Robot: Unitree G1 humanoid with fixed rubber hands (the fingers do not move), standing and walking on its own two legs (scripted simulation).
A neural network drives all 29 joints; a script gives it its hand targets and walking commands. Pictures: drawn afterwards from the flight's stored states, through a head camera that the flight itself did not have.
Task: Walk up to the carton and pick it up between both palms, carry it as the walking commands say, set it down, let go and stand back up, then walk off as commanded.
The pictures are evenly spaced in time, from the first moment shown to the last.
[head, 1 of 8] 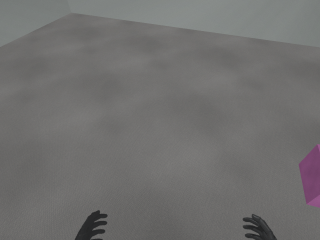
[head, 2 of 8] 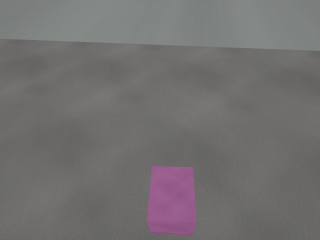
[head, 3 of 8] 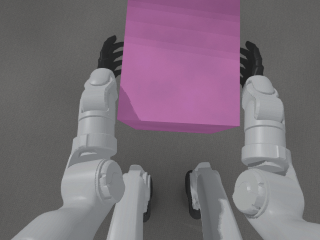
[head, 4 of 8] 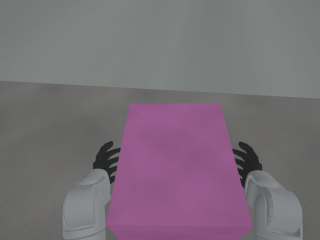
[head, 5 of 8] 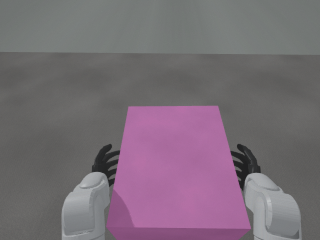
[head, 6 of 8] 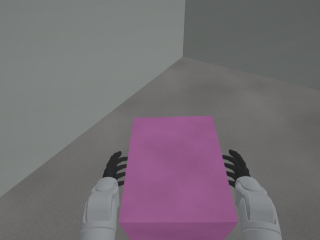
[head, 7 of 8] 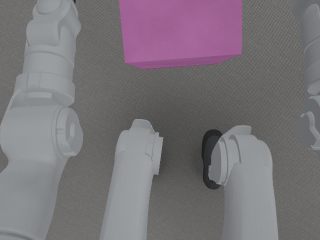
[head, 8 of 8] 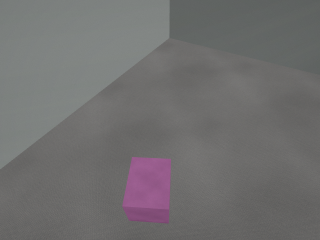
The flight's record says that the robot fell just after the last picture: no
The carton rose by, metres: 0.69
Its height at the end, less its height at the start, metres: +0.00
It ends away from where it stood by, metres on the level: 2.18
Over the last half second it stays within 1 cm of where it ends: yes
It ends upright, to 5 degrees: yes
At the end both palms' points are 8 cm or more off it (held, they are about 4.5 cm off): yes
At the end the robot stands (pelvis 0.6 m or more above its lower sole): yes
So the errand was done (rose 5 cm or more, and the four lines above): yes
